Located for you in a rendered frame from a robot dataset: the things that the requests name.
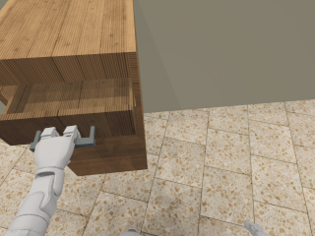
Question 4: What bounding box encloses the left robot forearm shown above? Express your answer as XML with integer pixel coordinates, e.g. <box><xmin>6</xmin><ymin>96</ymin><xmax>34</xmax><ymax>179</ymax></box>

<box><xmin>2</xmin><ymin>167</ymin><xmax>65</xmax><ymax>236</ymax></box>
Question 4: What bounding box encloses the cabinet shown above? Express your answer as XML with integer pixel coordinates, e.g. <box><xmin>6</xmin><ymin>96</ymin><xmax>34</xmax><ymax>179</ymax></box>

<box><xmin>0</xmin><ymin>0</ymin><xmax>148</xmax><ymax>177</ymax></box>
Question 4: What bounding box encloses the drawer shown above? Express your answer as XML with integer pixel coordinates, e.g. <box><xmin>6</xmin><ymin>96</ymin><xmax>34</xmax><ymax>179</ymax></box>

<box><xmin>0</xmin><ymin>77</ymin><xmax>136</xmax><ymax>146</ymax></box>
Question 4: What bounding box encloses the left robot shin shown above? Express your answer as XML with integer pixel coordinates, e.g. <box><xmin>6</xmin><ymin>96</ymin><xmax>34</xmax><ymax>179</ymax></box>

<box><xmin>127</xmin><ymin>228</ymin><xmax>138</xmax><ymax>233</ymax></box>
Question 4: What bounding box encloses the handle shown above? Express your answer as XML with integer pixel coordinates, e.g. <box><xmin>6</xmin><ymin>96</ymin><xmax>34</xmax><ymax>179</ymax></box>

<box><xmin>29</xmin><ymin>126</ymin><xmax>95</xmax><ymax>152</ymax></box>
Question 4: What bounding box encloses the right robot hand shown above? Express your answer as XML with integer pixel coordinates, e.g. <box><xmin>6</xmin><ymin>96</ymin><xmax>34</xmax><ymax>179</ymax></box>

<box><xmin>243</xmin><ymin>220</ymin><xmax>270</xmax><ymax>236</ymax></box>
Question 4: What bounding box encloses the left robot hand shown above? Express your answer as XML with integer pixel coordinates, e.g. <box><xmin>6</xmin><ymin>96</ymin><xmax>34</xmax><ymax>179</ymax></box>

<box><xmin>33</xmin><ymin>125</ymin><xmax>81</xmax><ymax>170</ymax></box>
